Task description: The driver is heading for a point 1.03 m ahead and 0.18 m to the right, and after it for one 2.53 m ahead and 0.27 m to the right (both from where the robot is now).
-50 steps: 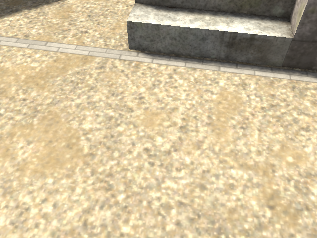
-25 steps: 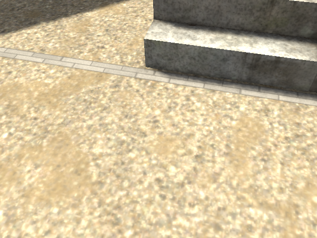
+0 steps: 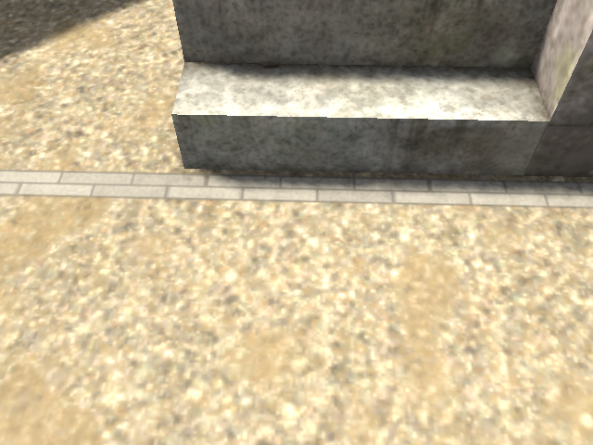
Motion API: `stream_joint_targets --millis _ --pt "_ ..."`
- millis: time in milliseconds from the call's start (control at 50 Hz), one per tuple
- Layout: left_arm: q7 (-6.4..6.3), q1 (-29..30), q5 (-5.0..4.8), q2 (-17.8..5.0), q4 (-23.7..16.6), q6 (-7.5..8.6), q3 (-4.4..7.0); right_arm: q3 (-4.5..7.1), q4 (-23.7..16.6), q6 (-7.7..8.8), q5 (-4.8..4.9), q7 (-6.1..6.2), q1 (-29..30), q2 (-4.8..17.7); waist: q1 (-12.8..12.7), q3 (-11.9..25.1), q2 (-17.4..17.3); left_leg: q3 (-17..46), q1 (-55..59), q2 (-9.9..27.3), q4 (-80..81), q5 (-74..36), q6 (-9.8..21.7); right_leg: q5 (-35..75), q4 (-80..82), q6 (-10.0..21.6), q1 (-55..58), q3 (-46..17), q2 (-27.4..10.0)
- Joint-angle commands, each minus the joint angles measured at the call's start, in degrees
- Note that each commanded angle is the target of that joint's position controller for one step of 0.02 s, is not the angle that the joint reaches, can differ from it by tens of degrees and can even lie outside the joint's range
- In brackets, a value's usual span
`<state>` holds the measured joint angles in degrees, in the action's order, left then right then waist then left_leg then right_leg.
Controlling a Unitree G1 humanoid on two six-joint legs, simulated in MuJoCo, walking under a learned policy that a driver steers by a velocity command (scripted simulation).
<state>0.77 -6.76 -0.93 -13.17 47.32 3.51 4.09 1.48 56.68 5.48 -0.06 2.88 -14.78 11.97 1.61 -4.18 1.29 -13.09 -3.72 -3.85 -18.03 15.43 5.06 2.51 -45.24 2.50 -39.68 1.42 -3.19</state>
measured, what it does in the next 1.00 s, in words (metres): walks ahead, turning right: right foot, then left foot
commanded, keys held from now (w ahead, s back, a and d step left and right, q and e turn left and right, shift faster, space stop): e+shift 0.34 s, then shift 0.66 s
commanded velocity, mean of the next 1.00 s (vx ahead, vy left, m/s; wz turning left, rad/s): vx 0.05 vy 0.00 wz -0.48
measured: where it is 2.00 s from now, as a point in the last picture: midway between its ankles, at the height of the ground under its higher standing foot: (359, 373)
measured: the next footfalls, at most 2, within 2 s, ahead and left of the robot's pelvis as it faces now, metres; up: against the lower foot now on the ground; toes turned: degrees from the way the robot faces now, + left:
right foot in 0.12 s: +0.23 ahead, -0.07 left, +0.00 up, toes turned -7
left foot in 0.60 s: +0.28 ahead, +0.13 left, +0.00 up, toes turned -30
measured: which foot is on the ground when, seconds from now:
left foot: down 0.00-0.10, up 0.12-0.58, down 0.60-1.00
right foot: up 0.00-0.10, down 0.12-0.60, up 0.62-0.94, down 0.96-1.00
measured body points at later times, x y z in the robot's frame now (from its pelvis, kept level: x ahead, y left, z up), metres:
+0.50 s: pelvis +0.14 +0.03 -0.01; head +0.17 +0.00 +0.44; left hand +0.41 +0.23 -0.08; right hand +0.21 -0.29 -0.11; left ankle +0.26 +0.16 -0.71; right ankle +0.19 -0.06 -0.74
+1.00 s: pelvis +0.18 +0.07 +0.00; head +0.19 +0.06 +0.44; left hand +0.42 +0.23 -0.11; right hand +0.18 -0.21 -0.12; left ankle +0.24 +0.15 -0.74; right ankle +0.08 -0.05 -0.74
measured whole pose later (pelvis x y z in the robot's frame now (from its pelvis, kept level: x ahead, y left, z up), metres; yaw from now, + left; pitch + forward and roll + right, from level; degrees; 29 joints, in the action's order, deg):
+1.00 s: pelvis +0.18 +0.07 +0.00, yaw -28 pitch +0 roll +0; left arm -1.9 -12.5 0.1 -13.7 38.6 -1.8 2.5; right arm 0.7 42.3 1.2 -0.3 0.3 -10.5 12.3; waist 0.9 -1.4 0.1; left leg 0.9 -16.6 -1.4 -30.7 14.6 1.3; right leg -17.0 -27.7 -2.1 -10.9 -4.1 -0.5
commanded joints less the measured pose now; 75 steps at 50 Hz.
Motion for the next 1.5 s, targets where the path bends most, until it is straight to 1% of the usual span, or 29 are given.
stream_joint_targets --millis 20,80,120,140,160,220,380,580,600,620,640,660,700,780,840,940,980,1000,1040,1120,1180,1240,1300,1320,1340,1360,1380,1420,1500 --pt "1.82 -2.7 0.63 -2.1 -3.7 -0.70 0.29 2.25 -5.7 -0.75 0.91 2.34 5.4 11.4 -2.7 5.7 -4.8 0.8 -2.3 15.5 -2.5 -49.4 0.2 2.6 5.8 0.2 10.8 4.0 1.8" --pt "2.59 -8.4 0.56 -6.2 -4.5 -1.26 1.70 3.34 -8.8 -3.28 1.55 2.81 8.3 12.9 -5.8 8.0 -5.4 0.7 0.4 17.3 -15.3 -59.4 -0.4 -7.8 7.0 3.5 15.2 6.1 4.9" --pt "1.43 -19.9 0.28 -10.8 -3.1 -0.53 3.80 2.99 -11.3 -4.29 1.45 1.50 10.6 11.3 -11.9 11.9 0.6 0.8 -8.5 12.2 -39.8 -41.6 -3.2 4.1 19.6 8.7 31.6 0.7 5.6" --pt "0.57 -15.9 0.49 -14.3 -4.4 -0.49 3.98 1.00 -12.8 -4.09 -1.84 -0.43 6.6 3.4 -3.5 10.3 15.9 2.5 -25.1 1.5 -56.4 16.2 -6.3 30.5 15.1 13.8 39.0 -16.5 -4.2" --pt "0.35 -12.7 3.65 -15.8 -8.2 -0.04 3.94 0.93 -14.6 -3.00 -1.13 -1.72 1.1 5.0 -0.7 22.3 16.8 17.3 -36.0 -5.8 -71.5 24.3 -7.1 16.5 22.9 26.5 48.5 -45.8 -14.2" --pt "-0.33 -2.2 -0.25 -10.6 -13.1 -0.97 2.68 2.49 -15.9 -2.01 -0.36 -2.44 9.6 10.6 0.2 11.7 -6.0 22.4 -38.2 1.6 -60.0 10.6 -5.3 -6.7 29.2 16.6 33.4 -34.8 -9.2" --pt "-3.91 -4.4 0.36 -11.8 -17.0 -4.88 3.61 2.28 -17.0 -4.71 0.31 -0.51 11.6 7.0 -1.5 13.3 3.5 20.6 -27.3 0.5 -32.9 1.2 -9.4 -9.6 26.4 9.6 26.1 -26.9 -0.6" --pt "-2.93 -3.0 0.93 -9.3 -19.0 -5.98 1.24 2.75 -17.3 -2.55 0.00 -2.64 7.6 8.3 -1.8 11.3 7.9 16.2 -12.6 2.6 -10.7 -3.2 -5.0 -5.6 20.0 7.4 25.3 -30.4 -1.0" --pt "-2.90 -4.5 0.75 -8.3 -18.7 -5.89 0.90 3.13 -17.2 -2.47 -0.84 -2.84 6.4 9.5 -1.7 10.9 5.1 18.7 -8.0 5.9 -5.5 -8.1 -3.5 -11.1 17.4 4.9 22.8 -28.7 1.4" --pt "-2.83 -7.3 1.45 -5.8 -18.6 -5.73 0.15 3.55 -18.3 -2.66 -2.16 -2.78 6.8 12.7 -3.8 10.7 -7.0 30.3 -4.0 16.8 -1.2 -15.3 0.5 -27.4 5.7 1.3 17.3 -21.1 8.1" --pt "-2.74 -5.2 0.69 -9.8 -20.7 -4.79 1.53 4.22 -17.7 -2.82 -3.05 -2.76 6.1 15.2 -3.7 6.6 -19.3 42.3 -8.6 25.1 1.8 -22.7 10.4 -39.4 -3.2 -1.9 9.7 -13.2 13.8" --pt "-2.81 -3.6 1.18 -13.7 -20.0 -4.09 2.77 4.23 -18.9 -2.63 -2.46 -2.51 7.2 13.8 -2.4 6.3 -14.0 43.4 -9.7 26.2 1.4 -19.7 12.6 -37.5 -14.0 -3.9 7.7 -14.6 10.6" --pt "-2.95 -5.0 0.90 -11.6 -16.8 -4.89 2.65 3.49 -19.7 -2.99 -0.64 -1.98 9.0 11.3 -3.1 6.6 -6.3 34.1 -8.0 19.3 -1.1 -15.8 7.6 -31.4 -21.4 -5.9 7.3 -13.9 9.9" --pt "-2.79 -4.8 0.48 -5.4 -15.8 -5.72 0.48 1.62 -19.4 -3.79 -0.49 -1.96 8.4 7.2 -2.5 6.5 -8.7 25.1 -6.7 13.3 -1.1 -17.0 6.2 -26.5 -15.8 -8.0 10.5 -8.9 6.8" --pt "-2.60 -1.1 0.37 -3.4 -16.3 -5.22 -0.62 2.04 -18.6 -4.63 -0.42 -1.70 5.0 9.0 0.5 7.5 -11.8 24.4 -4.2 12.5 -2.1 -16.8 6.4 -28.2 0.6 -8.5 16.7 -4.4 3.7" --pt "-2.73 -5.9 0.40 -5.7 -12.6 -4.49 0.04 1.88 -17.3 -4.74 0.90 -1.77 2.6 9.8 -0.9 7.2 -10.2 27.1 -5.9 13.5 -5.2 -19.8 5.0 -12.6 24.9 -5.3 28.7 -3.7 3.7" --pt "-3.20 -7.0 1.78 -10.3 -12.9 -4.35 0.74 1.26 -17.7 -2.85 -0.74 -2.80 0.9 8.3 0.8 11.0 -1.5 23.0 -12.0 10.1 -7.9 -15.2 0.3 3.9 18.8 -2.1 38.0 -9.0 -2.4" --pt "-2.68 -7.3 1.65 -9.3 -11.4 -4.30 0.96 1.12 -17.6 -2.12 -0.88 -3.22 1.5 7.3 0.7 11.6 4.6 17.5 -10.7 5.9 -8.4 -8.8 -2.1 -2.9 16.7 -0.3 34.1 -8.1 -1.1" --pt "-2.10 -6.2 2.11 -4.9 -11.8 -3.94 -0.13 0.98 -17.8 -2.18 -0.85 -3.47 6.1 6.9 -1.2 8.4 2.7 16.0 -10.6 4.9 -10.2 -5.4 -3.5 -10.9 18.5 -0.7 29.1 -8.3 -0.2" --pt "-2.24 -11.6 1.13 -7.3 -10.7 -3.34 0.54 1.71 -16.9 -3.50 0.25 -3.17 3.7 7.6 -2.1 3.8 3.5 13.6 -15.9 2.0 -13.9 19.6 -1.9 -41.5 21.1 1.7 23.8 -9.9 0.5" --pt "-2.00 -13.9 -0.50 -12.9 -10.2 -0.87 1.75 1.78 -20.2 -0.85 3.35 -3.79 8.7 6.2 -3.2 -6.1 12.6 11.3 -28.8 2.9 -28.6 11.9 -0.5 -59.8 36.3 11.5 22.5 -33.3 -14.1" --pt "-1.58 -11.8 -0.35 -10.2 -11.2 1.06 0.76 1.99 -21.2 1.05 3.10 -4.55 9.7 6.9 -2.7 -5.1 9.2 15.4 -35.1 7.8 -31.8 12.9 2.3 -46.1 37.1 11.0 28.4 -32.8 -15.7" --pt "-0.67 -6.6 -0.86 -10.7 -12.8 0.38 0.74 2.17 -17.0 1.51 1.86 -5.43 0.2 6.8 2.1 1.6 7.8 7.4 -9.6 2.9 -16.1 1.1 0.5 -35.6 31.0 6.2 19.4 -15.9 -6.4" --pt "0.05 -6.0 4.06 -12.3 -11.3 -0.33 1.84 2.81 -14.4 -0.93 -2.95 -5.70 -7.7 7.8 5.6 3.5 3.4 2.5 2.3 -1.7 -12.9 0.8 -2.1 -38.8 25.1 5.7 14.1 -10.8 -1.4" --pt "-0.04 -4.9 4.50 -9.7 -11.6 -0.07 1.40 3.97 -12.1 -1.42 -3.52 -5.21 -16.9 10.3 10.0 4.9 -4.0 7.5 15.2 1.4 -12.8 3.7 -2.6 -32.9 10.3 5.0 4.5 -7.0 2.3" --pt "-0.28 0.2 4.47 -2.8 -14.6 0.72 -0.59 4.83 -11.7 -1.22 -4.29 -4.44 -27.1 16.0 14.5 7.6 -20.6 33.3 18.9 17.8 -2.0 26.9 -0.2 -34.7 -16.2 3.5 -6.1 -3.6 6.9" --pt "-0.11 -1.9 2.65 -1.5 -17.5 1.28 -1.15 4.56 -13.9 -1.45 -3.68 -4.37 -21.0 17.4 8.6 4.1 -21.7 61.1 13.3 25.3 11.1 38.1 5.7 -32.1 -24.5 4.2 -16.8 -11.0 10.0" --pt "0.88 0.2 3.47 -5.6 -16.3 1.01 -0.58 4.10 -16.0 -1.28 -2.45 -4.33 -10.7 13.8 2.5 -0.8 -3.5 51.9 5.9 25.4 9.2 34.7 7.1 -18.9 -25.8 3.5 -17.8 -7.6 -0.4" --pt "3.14 -0.9 3.84 -5.2 -14.2 -0.61 -0.83 2.55 -13.9 0.17 -1.60 -4.10 -11.5 9.6 0.5 -1.6 -6.4 34.1 -1.5 16.4 13.8 18.1 5.7 -11.2 -19.2 0.1 -9.9 -3.4 -2.6"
